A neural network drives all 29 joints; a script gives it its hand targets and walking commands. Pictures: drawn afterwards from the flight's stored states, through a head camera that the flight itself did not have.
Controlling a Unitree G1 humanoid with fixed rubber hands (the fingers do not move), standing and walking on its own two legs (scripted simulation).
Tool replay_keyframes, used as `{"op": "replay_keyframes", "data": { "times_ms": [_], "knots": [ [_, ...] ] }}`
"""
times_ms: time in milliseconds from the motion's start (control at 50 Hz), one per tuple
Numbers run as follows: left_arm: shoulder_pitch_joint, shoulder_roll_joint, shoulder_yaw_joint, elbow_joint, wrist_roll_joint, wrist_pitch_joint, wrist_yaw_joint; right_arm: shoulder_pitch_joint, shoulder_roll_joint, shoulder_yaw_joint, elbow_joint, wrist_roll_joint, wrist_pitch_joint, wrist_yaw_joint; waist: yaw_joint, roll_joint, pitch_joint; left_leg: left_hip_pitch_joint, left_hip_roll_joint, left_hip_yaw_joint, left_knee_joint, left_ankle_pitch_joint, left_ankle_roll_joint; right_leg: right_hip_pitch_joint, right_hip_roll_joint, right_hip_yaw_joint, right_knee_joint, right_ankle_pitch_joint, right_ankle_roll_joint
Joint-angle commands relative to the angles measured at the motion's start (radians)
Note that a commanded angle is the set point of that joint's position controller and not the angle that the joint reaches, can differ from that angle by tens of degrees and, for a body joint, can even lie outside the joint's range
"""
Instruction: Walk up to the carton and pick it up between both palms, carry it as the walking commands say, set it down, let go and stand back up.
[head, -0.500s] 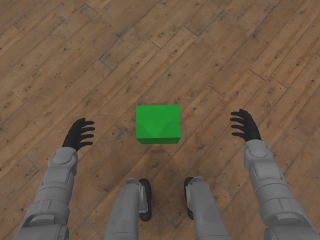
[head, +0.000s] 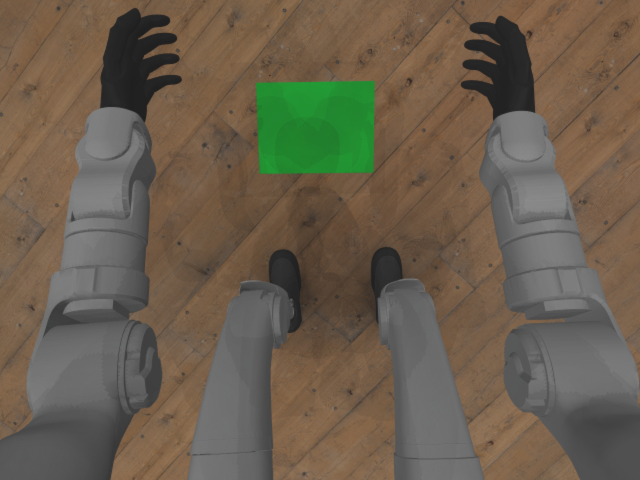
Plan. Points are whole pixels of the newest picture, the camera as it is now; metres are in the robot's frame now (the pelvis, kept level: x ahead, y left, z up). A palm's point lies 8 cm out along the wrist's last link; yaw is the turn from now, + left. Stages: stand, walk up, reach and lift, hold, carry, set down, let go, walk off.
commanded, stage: reach and lift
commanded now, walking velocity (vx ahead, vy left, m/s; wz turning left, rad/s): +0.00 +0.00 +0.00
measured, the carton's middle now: (317, 134) +0.47 +0.04 -0.55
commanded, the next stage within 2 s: none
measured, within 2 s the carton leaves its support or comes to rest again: neither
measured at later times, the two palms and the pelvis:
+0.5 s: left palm (158, 127) +0.46 +0.22 -0.23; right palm (461, 99) +0.48 -0.14 -0.23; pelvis -0.06 -0.01 -0.10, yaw +4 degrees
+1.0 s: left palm (210, 130) +0.47 +0.21 -0.41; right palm (442, 110) +0.49 -0.17 -0.39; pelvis -0.05 +0.00 -0.21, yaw +5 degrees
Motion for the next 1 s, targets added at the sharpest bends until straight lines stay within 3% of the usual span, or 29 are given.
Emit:
{"op": "replay_keyframes", "data": {
  "times_ms": [0, 20, 40, 100, 120, 140, 160, 180, 200, 260, 280, 300, 340, 360, 380, 420, 500, 520, 560, 580, 620, 640, 720, 740, 780, 820, 880, 900, 980],
  "knots": [
    [-0.247, 0.277, 0.201, -0.213, -0.115, 0.017, 0.025, -0.394, -0.149, -0.042, -0.445, 0.093, -0.006, -0.043, 0.111, -0.131, -2.114, 0.693, -0.132, -0.133, 0.106, 0.886, -0.003, 0.870, 0.052, -0.086, 0.121, 0.830, -0.010],
    [-0.312, 0.330, 0.215, -0.221, -0.101, 0.025, 0.018, -0.453, -0.138, -0.003, -0.438, 0.122, 0.010, -0.044, 0.159, -0.111, -2.159, 0.662, -0.127, -0.096, 0.096, 0.752, -0.002, 0.943, 0.048, -0.086, 0.122, 0.740, -0.008],
    [-0.309, 0.339, 0.172, -0.303, -0.133, 0.052, 0.029, -0.490, -0.186, -0.030, -0.559, 0.148, 0.031, -0.056, 0.101, -0.166, -2.350, 0.711, -0.131, -0.104, 0.065, 0.666, -0.002, 1.135, 0.059, -0.119, 0.131, 0.727, -0.006],
    [-0.406, 0.452, 0.245, -0.554, -0.124, 0.079, 0.055, -0.513, -0.212, -0.037, -0.718, 0.166, 0.081, -0.089, 0.113, -0.188, -2.545, 0.639, -0.135, -0.056, 0.099, 0.641, -0.008, 1.356, 0.054, -0.104, 0.185, 0.815, 0.015],
    [-0.454, 0.406, 0.244, -0.536, -0.114, 0.076, 0.051, -0.549, -0.196, -0.046, -0.631, 0.130, 0.080, -0.083, 0.097, -0.167, -2.382, 0.547, -0.142, -0.069, 0.141, 0.673, -0.004, 1.241, 0.051, -0.087, 0.219, 0.866, 0.007],
    [-0.371, 0.369, 0.258, -0.489, -0.101, 0.064, 0.049, -0.490, -0.137, -0.025, -0.611, 0.137, 0.067, -0.081, 0.133, -0.197, -2.307, 0.428, -0.139, -0.073, 0.121, 0.713, 0.014, 1.293, 0.033, -0.052, 0.202, 0.976, -0.003],
    [-0.371, 0.320, 0.219, -0.393, -0.123, 0.059, 0.038, -0.463, -0.074, -0.012, -0.455, 0.105, 0.070, -0.080, 0.095, -0.211, -2.206, 0.308, -0.145, -0.068, 0.135, 0.611, 0.010, 1.277, 0.024, -0.046, 0.217, 0.939, 0.005],
    [-0.382, 0.295, 0.196, -0.183, -0.104, 0.050, 0.025, -0.500, -0.024, 0.026, -0.304, 0.123, 0.067, -0.069, 0.142, -0.187, -1.949, 0.182, -0.131, -0.060, 0.138, 0.488, 0.007, 1.060, 0.015, -0.052, 0.216, 0.765, 0.009],
    [-0.378, 0.282, 0.185, -0.135, -0.101, 0.047, 0.002, -0.473, -0.003, 0.022, -0.232, 0.128, 0.064, -0.062, 0.098, -0.191, -1.858, 0.171, -0.127, -0.057, 0.134, 0.410, 0.001, 1.023, 0.025, -0.073, 0.178, 0.666, 0.015],
    [-0.480, 0.286, 0.166, 0.181, -0.060, 0.034, -0.023, -0.546, 0.060, 0.044, 0.103, 0.141, 0.071, -0.036, 0.144, -0.154, -1.377, 0.008, -0.111, -0.048, 0.165, 0.064, 0.001, 0.580, 0.010, -0.084, 0.175, 0.150, 0.018],
    [-0.548, 0.280, 0.147, 0.031, -0.050, 0.031, -0.015, -0.611, -0.020, 0.012, -0.045, 0.126, 0.056, -0.037, 0.096, -0.112, -1.553, 0.186, -0.116, -0.061, 0.190, 0.109, -0.010, 0.597, 0.021, -0.099, 0.189, 0.130, 0.006],
    [-0.596, 0.299, 0.149, 0.105, -0.045, 0.022, -0.011, -0.592, 0.001, 0.015, 0.098, 0.110, 0.061, -0.032, 0.086, -0.098, -1.431, 0.117, -0.110, -0.064, 0.224, 0.094, -0.006, 0.481, 0.020, -0.107, 0.215, 0.106, 0.011],
    [-0.704, 0.354, 0.172, 0.001, -0.022, -0.007, 0.017, -0.685, -0.063, -0.023, 0.028, 0.079, 0.043, -0.049, 0.077, -0.124, -1.513, 0.109, -0.121, -0.056, 0.295, 0.046, -0.015, 0.408, 0.039, -0.108, 0.274, 0.031, 0.005],
    [-0.704, 0.370, 0.183, 0.196, -0.002, -0.009, 0.013, -0.704, -0.064, -0.016, 0.183, 0.076, 0.041, -0.040, 0.090, -0.131, -1.323, -0.053, -0.115, -0.049, 0.342, -0.063, -0.017, 0.286, 0.037, -0.110, 0.313, -0.118, 0.010],
    [-0.703, 0.344, 0.167, 0.206, -0.002, 0.002, 0.018, -0.708, -0.080, -0.059, 0.160, 0.069, 0.036, -0.039, 0.043, -0.114, -1.278, -0.036, -0.111, -0.072, 0.330, -0.089, -0.006, 0.226, 0.036, -0.111, 0.302, -0.145, 0.003],
    [-0.720, 0.328, 0.141, 0.349, 0.008, 0.022, 0.009, -0.750, -0.063, -0.038, 0.270, 0.071, 0.058, -0.026, 0.046, -0.119, -1.106, -0.145, -0.114, -0.074, 0.359, -0.203, -0.001, 0.083, 0.037, -0.127, 0.323, -0.292, -0.003],
    [-0.752, 0.304, 0.107, 0.293, -0.031, 0.028, 0.024, -0.708, -0.134, -0.110, 0.254, 0.052, 0.052, -0.029, -0.018, -0.070, -1.240, -0.043, -0.117, -0.078, 0.428, -0.184, -0.011, 0.070, 0.047, -0.144, 0.387, -0.246, -0.007],
    [-0.822, 0.305, 0.080, 0.127, -0.059, 0.022, 0.044, -0.763, -0.158, -0.095, 0.094, 0.090, 0.036, -0.041, -0.007, -0.067, -1.470, 0.087, -0.123, -0.085, 0.438, -0.104, -0.007, 0.148, 0.064, -0.163, 0.414, -0.172, -0.005],
    [-0.797, 0.308, 0.069, 0.193, -0.069, 0.022, 0.064, -0.691, -0.164, -0.067, 0.185, 0.095, 0.031, -0.054, 0.004, -0.042, -1.525, 0.131, -0.115, -0.081, 0.501, -0.063, -0.024, 0.122, 0.059, -0.208, 0.482, -0.113, 0.011],
    [-0.856, 0.330, 0.028, -0.046, -0.099, 0.033, 0.081, -0.771, -0.210, -0.068, -0.064, 0.133, 0.033, -0.063, -0.003, -0.010, -1.853, 0.338, -0.117, -0.103, 0.522, 0.081, -0.023, 0.240, 0.062, -0.226, 0.522, 0.030, 0.006],
    [-0.838, 0.291, -0.038, 0.027, -0.153, 0.052, 0.115, -0.761, -0.290, -0.067, 0.031, 0.155, 0.022, -0.063, -0.049, 0.007, -1.846, 0.431, -0.109, -0.142, 0.556, 0.017, -0.037, 0.094, 0.045, -0.268, 0.577, -0.062, 0.002],
    [-0.833, 0.286, -0.061, -0.193, -0.187, 0.064, 0.130, -0.777, -0.284, -0.023, -0.189, 0.204, 0.025, -0.072, -0.034, 0.019, -2.204, 0.679, -0.117, -0.147, 0.582, 0.263, -0.038, 0.274, 0.053, -0.272, 0.594, 0.116, -0.006],
    [-0.743, 0.260, -0.141, -0.083, -0.210, 0.129, 0.161, -0.745, -0.355, -0.030, -0.188, 0.248, 0.042, -0.079, -0.078, 0.063, -2.195, 0.775, -0.088, -0.213, 0.708, 0.368, -0.030, 0.042, 0.038, -0.292, 0.700, 0.061, -0.003],
    [-0.741, 0.277, -0.119, -0.256, -0.222, 0.124, 0.170, -0.741, -0.366, -0.020, -0.354, 0.269, 0.035, -0.087, -0.047, 0.106, -2.314, 0.865, -0.085, -0.197, 0.737, 0.556, -0.022, 0.106, 0.032, -0.270, 0.686, 0.154, -0.012],
    [-0.674, 0.265, -0.119, -0.281, -0.243, 0.114, 0.175, -0.730, -0.359, 0.023, -0.456, 0.304, 0.022, -0.079, -0.006, 0.078, -2.337, 0.915, -0.076, -0.216, 0.783, 0.652, -0.009, 0.027, 0.032, -0.247, 0.712, 0.135, -0.007],
    [-0.600, 0.254, -0.088, -0.169, -0.203, 0.107, 0.167, -0.637, -0.298, 0.040, -0.345, 0.308, 0.031, -0.069, 0.027, 0.117, -2.103, 0.813, -0.077, -0.187, 0.787, 0.621, -0.002, -0.071, 0.026, -0.237, 0.714, 0.106, -0.004],
    [-0.579, 0.235, -0.065, 0.086, -0.183, 0.066, 0.136, -0.569, -0.178, 0.125, -0.045, 0.281, 0.020, -0.027, 0.071, -0.002, -1.721, 0.362, -0.079, -0.147, 0.795, 0.370, 0.005, -0.075, 0.015, -0.206, 0.736, 0.104, 0.005],
    [-0.612, 0.245, -0.059, 0.118, -0.159, 0.050, 0.125, -0.557, -0.202, 0.068, 0.033, 0.242, 0.006, -0.021, 0.028, -0.024, -1.640, 0.241, -0.074, -0.129, 0.795, 0.263, -0.009, -0.062, 0.019, -0.219, 0.749, 0.084, 0.008],
    [-0.664, 0.257, -0.047, 0.304, -0.113, -0.026, 0.090, -0.585, -0.097, 0.103, 0.298, 0.227, -0.035, 0.017, 0.059, -0.067, -1.305, -0.030, -0.063, -0.108, 0.824, 0.113, -0.020, -0.111, 0.018, -0.173, 0.774, 0.031, 0.020]
  ]
}}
